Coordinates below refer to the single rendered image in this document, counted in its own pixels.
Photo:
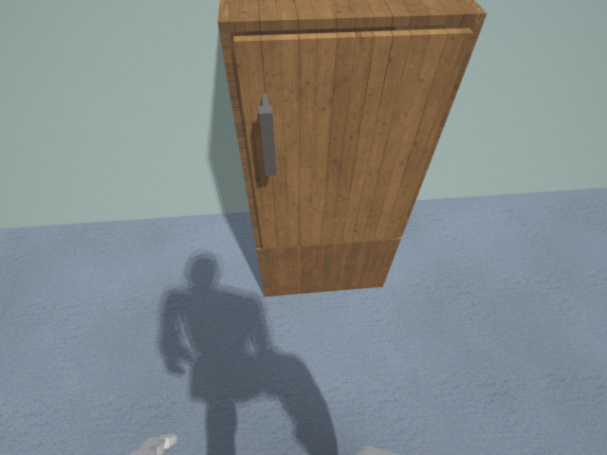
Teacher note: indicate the handle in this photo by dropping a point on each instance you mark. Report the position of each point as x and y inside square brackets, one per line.
[267, 133]

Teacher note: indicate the cupboard door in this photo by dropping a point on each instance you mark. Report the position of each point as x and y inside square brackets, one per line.
[355, 115]

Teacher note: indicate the robot left hand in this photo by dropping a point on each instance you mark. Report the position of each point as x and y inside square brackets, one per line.
[157, 446]

